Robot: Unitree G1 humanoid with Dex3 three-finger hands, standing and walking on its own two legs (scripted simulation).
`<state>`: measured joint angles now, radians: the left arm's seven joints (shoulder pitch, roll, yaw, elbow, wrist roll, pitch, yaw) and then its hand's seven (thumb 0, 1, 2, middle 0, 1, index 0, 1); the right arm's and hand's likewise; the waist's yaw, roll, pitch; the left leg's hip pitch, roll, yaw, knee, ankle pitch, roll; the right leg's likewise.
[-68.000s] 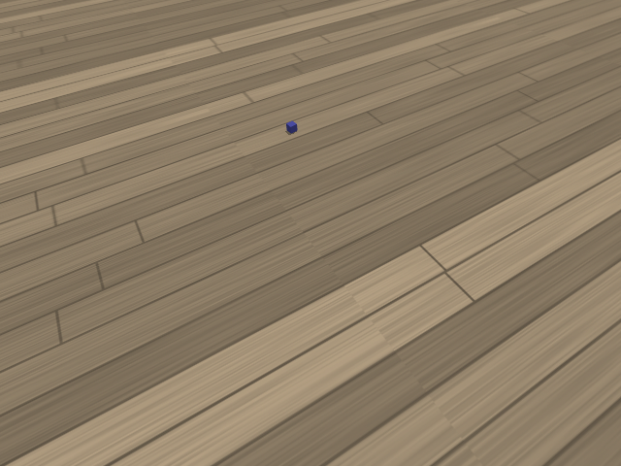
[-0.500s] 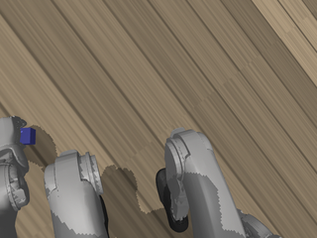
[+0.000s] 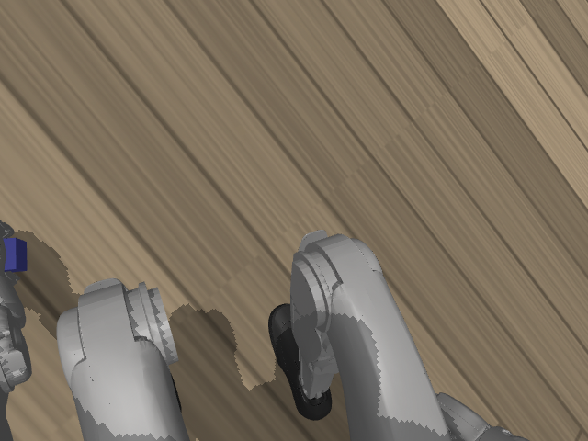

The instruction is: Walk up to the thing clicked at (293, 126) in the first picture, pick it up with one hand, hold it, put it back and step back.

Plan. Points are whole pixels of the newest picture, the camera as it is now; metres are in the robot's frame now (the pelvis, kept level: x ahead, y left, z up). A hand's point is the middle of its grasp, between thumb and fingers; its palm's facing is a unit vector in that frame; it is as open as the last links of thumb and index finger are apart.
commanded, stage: rest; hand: left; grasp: from above
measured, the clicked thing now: (3, 256) +0.38 +0.33 -0.27
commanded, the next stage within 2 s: open in 0.14 s
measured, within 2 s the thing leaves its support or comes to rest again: neither
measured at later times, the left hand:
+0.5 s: hand out of the picture +0.35 +0.33 -0.24, palm faces -0.38 -0.28 -0.88, open 8.9 cm
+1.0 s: hand out of the picture +0.35 +0.33 -0.24, palm faces -0.38 -0.28 -0.88, open 10.7 cm
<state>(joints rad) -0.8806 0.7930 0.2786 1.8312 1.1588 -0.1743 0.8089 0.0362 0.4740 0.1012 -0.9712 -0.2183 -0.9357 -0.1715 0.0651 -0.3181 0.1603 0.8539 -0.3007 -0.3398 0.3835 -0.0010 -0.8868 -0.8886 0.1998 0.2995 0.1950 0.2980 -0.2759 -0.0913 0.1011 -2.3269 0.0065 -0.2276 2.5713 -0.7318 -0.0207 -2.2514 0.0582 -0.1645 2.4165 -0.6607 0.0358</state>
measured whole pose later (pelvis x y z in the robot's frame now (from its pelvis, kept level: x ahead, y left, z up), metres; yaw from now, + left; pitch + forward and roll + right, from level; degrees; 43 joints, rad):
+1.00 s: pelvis +0.00 +0.00 +0.00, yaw +0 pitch +26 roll -12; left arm -0.87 0.80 0.27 1.80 1.11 -0.16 0.79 0.00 0.02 0.53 -0.53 -0.60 -0.54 -0.59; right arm 0.06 -0.35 0.15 0.86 -0.27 -0.40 0.42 0.00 -0.88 -0.89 0.20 0.30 0.20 0.30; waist -0.27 -0.10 0.12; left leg -2.31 0.01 -0.24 2.57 -0.74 -0.02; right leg -2.23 0.06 -0.17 2.41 -0.67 0.04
